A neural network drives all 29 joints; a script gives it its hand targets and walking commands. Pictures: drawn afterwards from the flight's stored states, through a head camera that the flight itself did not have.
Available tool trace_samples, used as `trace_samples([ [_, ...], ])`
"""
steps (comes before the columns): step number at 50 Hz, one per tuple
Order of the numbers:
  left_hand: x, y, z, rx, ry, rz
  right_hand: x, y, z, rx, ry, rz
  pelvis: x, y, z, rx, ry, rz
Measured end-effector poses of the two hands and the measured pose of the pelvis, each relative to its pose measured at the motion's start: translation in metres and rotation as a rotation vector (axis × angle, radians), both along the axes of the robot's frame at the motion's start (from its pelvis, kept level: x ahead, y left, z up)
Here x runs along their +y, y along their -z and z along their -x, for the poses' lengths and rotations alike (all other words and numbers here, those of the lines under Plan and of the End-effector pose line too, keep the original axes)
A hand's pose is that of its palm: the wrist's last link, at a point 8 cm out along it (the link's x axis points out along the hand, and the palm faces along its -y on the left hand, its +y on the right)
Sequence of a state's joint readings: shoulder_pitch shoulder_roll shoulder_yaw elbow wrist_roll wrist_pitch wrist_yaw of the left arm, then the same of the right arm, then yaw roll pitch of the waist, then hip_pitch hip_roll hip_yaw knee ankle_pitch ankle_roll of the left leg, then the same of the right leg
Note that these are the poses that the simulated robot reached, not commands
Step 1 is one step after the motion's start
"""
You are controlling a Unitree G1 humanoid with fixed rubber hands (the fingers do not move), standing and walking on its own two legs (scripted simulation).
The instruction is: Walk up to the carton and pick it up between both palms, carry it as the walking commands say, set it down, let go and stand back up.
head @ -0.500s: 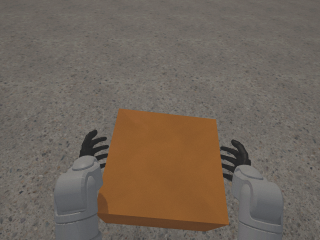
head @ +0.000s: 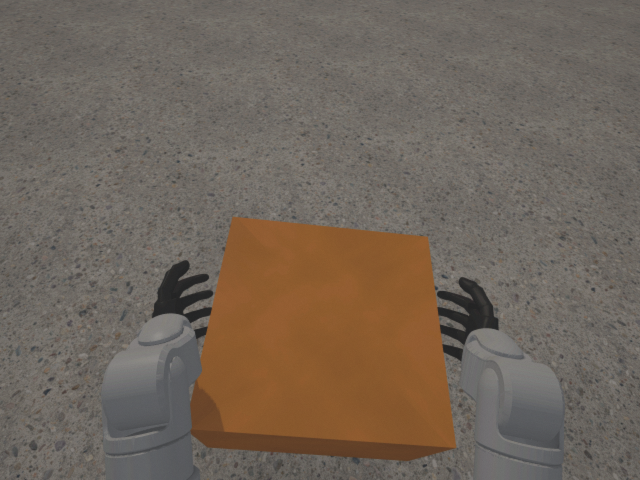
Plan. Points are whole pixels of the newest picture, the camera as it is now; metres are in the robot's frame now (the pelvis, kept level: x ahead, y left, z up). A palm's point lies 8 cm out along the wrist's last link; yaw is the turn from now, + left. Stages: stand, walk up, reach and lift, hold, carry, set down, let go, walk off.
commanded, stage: carry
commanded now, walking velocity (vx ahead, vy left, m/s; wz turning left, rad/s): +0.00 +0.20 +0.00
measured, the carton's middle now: (320, 339) +0.31 +0.01 +0.00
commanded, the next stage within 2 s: none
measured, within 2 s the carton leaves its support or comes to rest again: neither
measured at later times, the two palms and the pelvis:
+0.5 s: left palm (64, 351) +0.24 +0.27 +0.10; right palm (393, 356) +0.24 -0.07 +0.09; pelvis -0.02 +0.09 +0.00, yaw +2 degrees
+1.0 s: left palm out of the picture +0.19 +0.36 +0.09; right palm (309, 408) +0.19 +0.02 +0.09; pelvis -0.07 +0.18 +0.00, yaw +2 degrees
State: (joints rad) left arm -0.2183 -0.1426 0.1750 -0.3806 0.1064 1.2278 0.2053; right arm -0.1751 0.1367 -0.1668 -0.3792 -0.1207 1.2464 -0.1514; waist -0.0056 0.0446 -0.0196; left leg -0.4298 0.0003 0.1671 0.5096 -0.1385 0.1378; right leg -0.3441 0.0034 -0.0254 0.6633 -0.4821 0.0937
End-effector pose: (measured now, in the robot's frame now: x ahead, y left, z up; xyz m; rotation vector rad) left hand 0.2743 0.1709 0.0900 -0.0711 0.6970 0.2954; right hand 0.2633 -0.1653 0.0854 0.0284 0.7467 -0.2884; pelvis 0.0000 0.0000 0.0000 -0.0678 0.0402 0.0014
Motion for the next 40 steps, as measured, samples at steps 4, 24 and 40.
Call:
trace_samples([
  [4, 0.001, -0.003, 0.011, -0.006, -0.007, -0.019, 0.002, 0.004, 0.009, -0.005, -0.007, -0.014, 0.002, 0.002, 0.008, -0.009, -0.013, -0.038],
  [24, 0.099, -0.006, 0.031, -0.022, -0.049, -0.014, 0.099, -0.003, 0.016, -0.020, -0.050, 0.000, 0.087, -0.001, 0.022, -0.003, -0.048, -0.011],
  [40, 0.116, -0.003, 0.062, -0.025, -0.010, 0.001, 0.116, -0.004, 0.058, -0.020, -0.018, 0.022, 0.115, 0.002, 0.054, -0.015, -0.028, -0.083],
])
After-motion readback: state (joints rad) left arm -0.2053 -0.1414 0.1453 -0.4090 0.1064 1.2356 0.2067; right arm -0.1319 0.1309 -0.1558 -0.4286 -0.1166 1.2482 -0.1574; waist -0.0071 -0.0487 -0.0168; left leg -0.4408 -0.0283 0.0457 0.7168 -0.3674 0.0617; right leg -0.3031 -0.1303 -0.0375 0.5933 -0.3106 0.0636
